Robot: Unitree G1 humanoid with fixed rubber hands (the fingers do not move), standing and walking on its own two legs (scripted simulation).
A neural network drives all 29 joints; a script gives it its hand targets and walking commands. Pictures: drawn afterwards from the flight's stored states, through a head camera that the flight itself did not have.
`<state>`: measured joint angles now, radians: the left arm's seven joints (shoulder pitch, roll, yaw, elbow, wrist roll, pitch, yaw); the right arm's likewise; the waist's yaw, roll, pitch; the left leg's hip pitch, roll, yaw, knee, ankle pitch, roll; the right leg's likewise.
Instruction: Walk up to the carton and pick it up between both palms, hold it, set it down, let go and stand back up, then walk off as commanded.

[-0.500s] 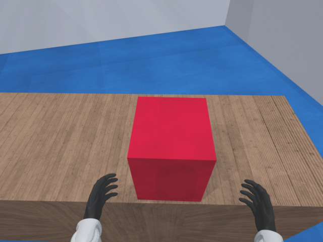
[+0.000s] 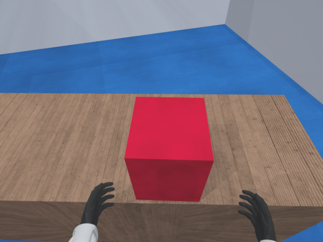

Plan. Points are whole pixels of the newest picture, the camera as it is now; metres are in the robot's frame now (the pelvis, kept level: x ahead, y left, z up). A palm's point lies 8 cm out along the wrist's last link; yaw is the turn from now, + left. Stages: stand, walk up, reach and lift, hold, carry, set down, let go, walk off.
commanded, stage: set down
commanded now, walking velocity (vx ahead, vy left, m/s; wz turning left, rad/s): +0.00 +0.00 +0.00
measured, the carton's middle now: (168, 151) +0.39 +0.01 -0.03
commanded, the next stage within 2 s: let go in 1.32 s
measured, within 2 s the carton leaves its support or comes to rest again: neither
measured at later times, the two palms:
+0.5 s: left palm (89, 223) +0.19 +0.21 -0.06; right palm (262, 236) +0.17 -0.21 -0.06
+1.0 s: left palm (87, 226) +0.18 +0.22 -0.07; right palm (260, 239) +0.16 -0.21 -0.07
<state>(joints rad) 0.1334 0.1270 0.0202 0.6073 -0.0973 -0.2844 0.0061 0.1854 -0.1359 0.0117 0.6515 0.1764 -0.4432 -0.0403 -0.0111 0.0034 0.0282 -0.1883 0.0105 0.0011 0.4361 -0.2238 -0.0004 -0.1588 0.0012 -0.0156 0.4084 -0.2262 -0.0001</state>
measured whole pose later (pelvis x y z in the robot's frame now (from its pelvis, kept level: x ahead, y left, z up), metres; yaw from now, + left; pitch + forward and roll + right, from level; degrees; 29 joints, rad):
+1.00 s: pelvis +0.00 +0.00 +0.00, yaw +0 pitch -3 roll +0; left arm 0.14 0.18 0.02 0.56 -0.04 0.06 0.00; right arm 0.20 -0.14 0.01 0.65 0.05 -0.22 -0.03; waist -0.01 0.00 0.05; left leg -0.15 0.01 0.00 0.42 -0.23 0.00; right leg -0.13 0.00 -0.02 0.41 -0.24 0.00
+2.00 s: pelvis +0.01 +0.00 +0.00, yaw +0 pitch -3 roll +0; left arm 0.14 0.30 0.02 0.65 0.04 0.02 0.01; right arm 0.19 -0.27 0.00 0.75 0.00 -0.06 0.00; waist -0.01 0.00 0.04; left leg -0.15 0.01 0.00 0.42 -0.23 0.00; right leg -0.13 0.00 -0.02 0.41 -0.24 0.00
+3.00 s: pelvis -0.08 -0.05 -0.01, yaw -1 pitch -1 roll +3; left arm 0.18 0.37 0.02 0.82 0.02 0.04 0.00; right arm 0.13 -0.38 0.00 0.77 0.00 0.06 0.00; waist 0.00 0.03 0.15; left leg -0.44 -0.04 -0.01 0.89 -0.48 0.01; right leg -0.25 0.01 0.00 0.65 -0.38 -0.07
